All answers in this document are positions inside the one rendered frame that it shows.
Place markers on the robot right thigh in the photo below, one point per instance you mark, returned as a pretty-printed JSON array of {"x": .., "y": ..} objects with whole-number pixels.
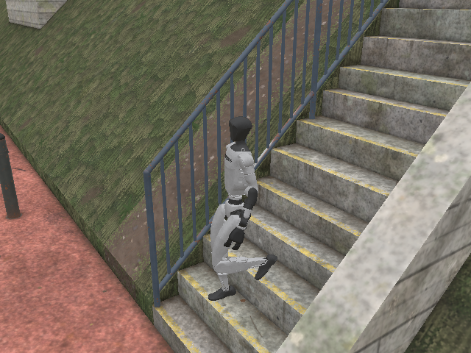
[{"x": 217, "y": 223}]

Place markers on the left robot foot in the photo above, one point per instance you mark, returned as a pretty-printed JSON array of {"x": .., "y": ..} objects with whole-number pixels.
[{"x": 264, "y": 268}]

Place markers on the left robot forearm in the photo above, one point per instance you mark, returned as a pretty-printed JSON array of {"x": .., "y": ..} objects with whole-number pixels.
[{"x": 247, "y": 209}]

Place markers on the robot left upper arm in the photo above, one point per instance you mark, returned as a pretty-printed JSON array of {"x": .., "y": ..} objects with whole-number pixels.
[{"x": 246, "y": 162}]

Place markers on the robot left hand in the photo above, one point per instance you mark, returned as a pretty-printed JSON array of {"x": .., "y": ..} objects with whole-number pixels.
[{"x": 237, "y": 235}]

